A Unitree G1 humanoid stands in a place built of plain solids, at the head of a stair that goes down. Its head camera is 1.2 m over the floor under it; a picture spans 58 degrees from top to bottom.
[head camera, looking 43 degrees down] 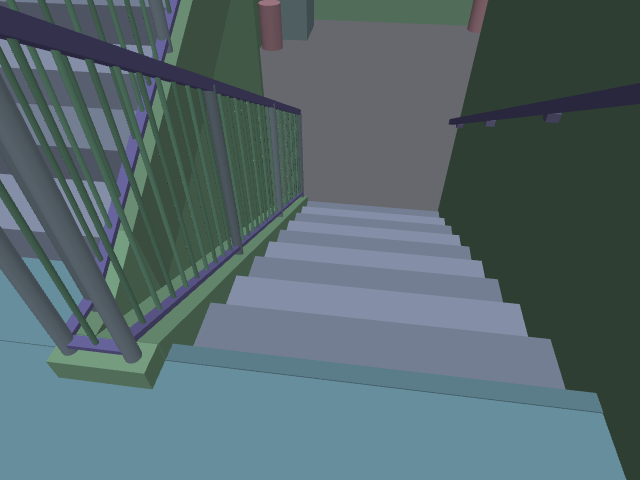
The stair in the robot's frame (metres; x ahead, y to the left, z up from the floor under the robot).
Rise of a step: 0.17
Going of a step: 0.30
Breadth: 1.30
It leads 8 degrees to the right of straight ahead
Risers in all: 10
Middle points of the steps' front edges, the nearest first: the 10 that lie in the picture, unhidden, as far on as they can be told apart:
0.71 -0.17 0.00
1.01 -0.21 -0.16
1.30 -0.25 -0.33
1.60 -0.29 -0.49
1.90 -0.33 -0.66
2.20 -0.37 -0.83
2.49 -0.40 -1.00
2.79 -0.44 -1.16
3.09 -0.48 -1.33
3.39 -0.52 -1.50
